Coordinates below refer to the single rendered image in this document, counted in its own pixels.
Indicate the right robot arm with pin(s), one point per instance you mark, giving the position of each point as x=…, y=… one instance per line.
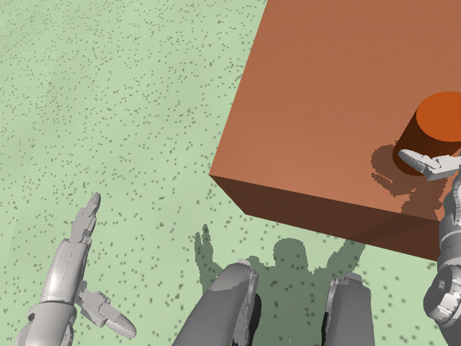
x=442, y=301

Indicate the left robot foot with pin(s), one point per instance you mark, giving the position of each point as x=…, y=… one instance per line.
x=254, y=322

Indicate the right robot hand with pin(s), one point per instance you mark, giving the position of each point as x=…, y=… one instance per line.
x=436, y=168

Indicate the can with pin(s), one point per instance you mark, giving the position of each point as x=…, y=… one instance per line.
x=434, y=130

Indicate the left robot arm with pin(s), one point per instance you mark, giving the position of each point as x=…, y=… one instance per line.
x=50, y=324

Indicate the left robot hand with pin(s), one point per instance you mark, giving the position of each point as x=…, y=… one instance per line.
x=64, y=281

